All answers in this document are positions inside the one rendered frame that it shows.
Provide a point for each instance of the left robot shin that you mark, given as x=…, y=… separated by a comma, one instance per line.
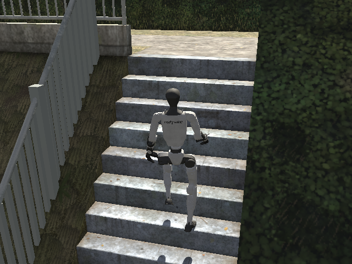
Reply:
x=167, y=182

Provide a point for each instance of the right robot hand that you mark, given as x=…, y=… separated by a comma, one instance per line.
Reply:
x=204, y=142

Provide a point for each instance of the left robot thigh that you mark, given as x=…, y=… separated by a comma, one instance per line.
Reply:
x=163, y=159

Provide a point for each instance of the robot left upper arm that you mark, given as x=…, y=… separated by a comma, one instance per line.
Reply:
x=154, y=126

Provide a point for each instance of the robot right forearm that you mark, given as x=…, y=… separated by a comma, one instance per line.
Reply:
x=203, y=136

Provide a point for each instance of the left robot hand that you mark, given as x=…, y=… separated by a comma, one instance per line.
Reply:
x=153, y=154

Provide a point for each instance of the robot left forearm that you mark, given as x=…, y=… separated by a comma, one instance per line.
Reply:
x=150, y=146

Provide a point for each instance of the robot right upper arm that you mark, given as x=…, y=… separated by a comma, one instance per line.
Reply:
x=191, y=117

